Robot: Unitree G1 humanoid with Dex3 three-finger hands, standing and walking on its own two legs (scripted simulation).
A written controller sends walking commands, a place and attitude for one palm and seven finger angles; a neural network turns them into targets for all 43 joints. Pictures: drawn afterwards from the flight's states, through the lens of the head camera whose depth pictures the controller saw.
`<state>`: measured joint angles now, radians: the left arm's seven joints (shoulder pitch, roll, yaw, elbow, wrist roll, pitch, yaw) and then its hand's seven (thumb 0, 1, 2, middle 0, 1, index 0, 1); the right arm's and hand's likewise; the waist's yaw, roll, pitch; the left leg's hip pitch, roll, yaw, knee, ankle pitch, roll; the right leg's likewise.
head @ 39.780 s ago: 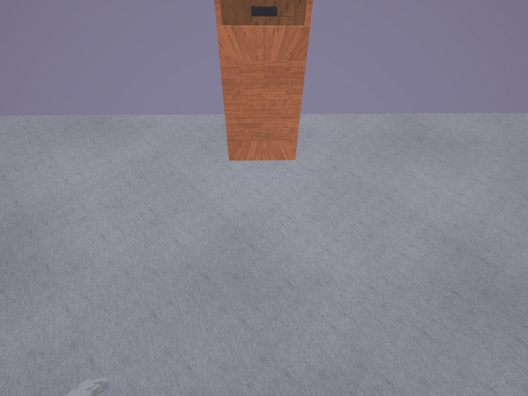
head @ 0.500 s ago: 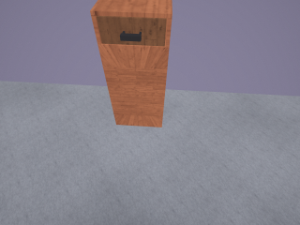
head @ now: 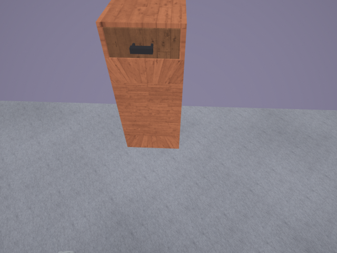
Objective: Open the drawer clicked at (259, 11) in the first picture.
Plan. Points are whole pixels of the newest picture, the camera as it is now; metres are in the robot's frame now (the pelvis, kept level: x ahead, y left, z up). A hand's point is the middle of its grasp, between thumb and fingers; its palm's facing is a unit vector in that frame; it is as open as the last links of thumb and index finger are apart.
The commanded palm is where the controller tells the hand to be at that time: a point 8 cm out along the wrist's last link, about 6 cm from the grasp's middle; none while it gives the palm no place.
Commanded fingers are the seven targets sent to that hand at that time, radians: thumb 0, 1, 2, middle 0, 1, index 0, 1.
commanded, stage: look to check the result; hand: left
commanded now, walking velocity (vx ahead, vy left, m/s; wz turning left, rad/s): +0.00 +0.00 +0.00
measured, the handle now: (142, 47) +0.92 +0.16 +0.03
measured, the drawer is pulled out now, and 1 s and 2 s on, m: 0.00 0.00 0.00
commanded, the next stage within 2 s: take the last steps up to it in 0.56 s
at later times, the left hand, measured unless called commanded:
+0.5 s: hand out of the picture +0.09 +0.25 -0.15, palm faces -0.04 -0.94 -0.35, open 7.4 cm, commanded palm none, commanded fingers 0.00 0.90 0.90 -0.20 -0.30 -0.20 -0.30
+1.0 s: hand out of the picture +0.07 +0.19 -0.19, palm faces -0.01 -0.98 -0.22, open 7.4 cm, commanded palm none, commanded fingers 0.00 0.90 0.90 -0.20 -0.30 -0.20 -0.30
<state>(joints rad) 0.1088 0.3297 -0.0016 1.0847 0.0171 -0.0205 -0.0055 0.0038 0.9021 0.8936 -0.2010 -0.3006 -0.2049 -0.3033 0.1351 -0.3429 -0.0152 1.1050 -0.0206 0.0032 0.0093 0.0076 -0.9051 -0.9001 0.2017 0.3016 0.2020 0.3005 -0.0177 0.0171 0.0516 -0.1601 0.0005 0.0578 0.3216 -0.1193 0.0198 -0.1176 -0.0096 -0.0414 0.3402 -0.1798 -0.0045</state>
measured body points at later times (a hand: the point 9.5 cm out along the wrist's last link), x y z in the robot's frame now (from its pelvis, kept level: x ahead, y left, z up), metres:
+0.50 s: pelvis +0.02 +0.00 +0.00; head +0.04 -0.01 +0.45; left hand +0.09 +0.30 -0.13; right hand +0.09 -0.30 -0.14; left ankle +0.04 +0.11 -0.75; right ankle +0.01 -0.11 -0.75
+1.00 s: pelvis +0.07 -0.01 -0.01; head +0.08 -0.01 +0.44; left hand +0.07 +0.25 -0.17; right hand +0.07 -0.25 -0.17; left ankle +0.04 +0.11 -0.75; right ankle +0.01 -0.11 -0.75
